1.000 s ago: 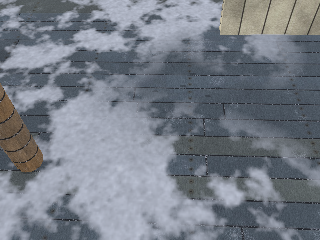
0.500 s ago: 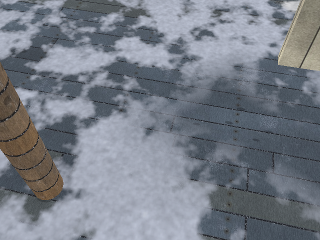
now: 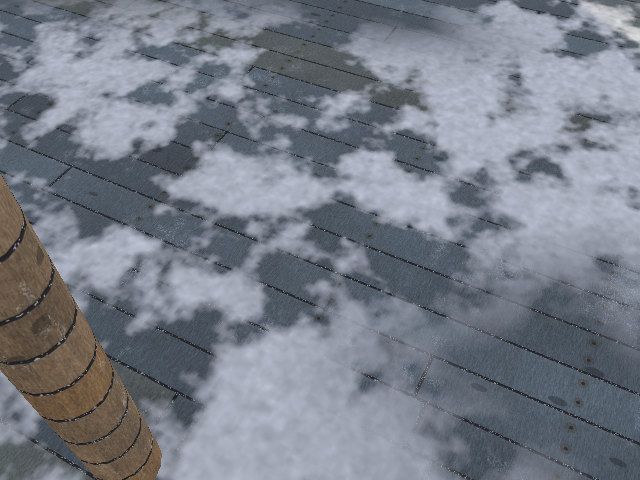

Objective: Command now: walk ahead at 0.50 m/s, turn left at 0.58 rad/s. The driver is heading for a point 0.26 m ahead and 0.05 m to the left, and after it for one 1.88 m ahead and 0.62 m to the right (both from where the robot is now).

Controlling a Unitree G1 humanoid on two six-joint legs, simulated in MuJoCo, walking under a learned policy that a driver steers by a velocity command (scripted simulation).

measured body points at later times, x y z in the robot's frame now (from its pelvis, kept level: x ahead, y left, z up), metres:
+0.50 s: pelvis +0.17 +0.03 +0.00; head +0.21 +0.04 +0.45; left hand +0.26 +0.32 -0.13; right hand +0.36 -0.22 -0.09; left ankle +0.25 +0.15 -0.73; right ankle +0.13 -0.10 -0.66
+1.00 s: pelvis +0.19 -0.02 +0.01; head +0.22 -0.06 +0.46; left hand +0.41 +0.21 -0.07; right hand +0.26 -0.34 -0.10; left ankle +0.27 +0.15 -0.67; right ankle +0.19 -0.09 -0.73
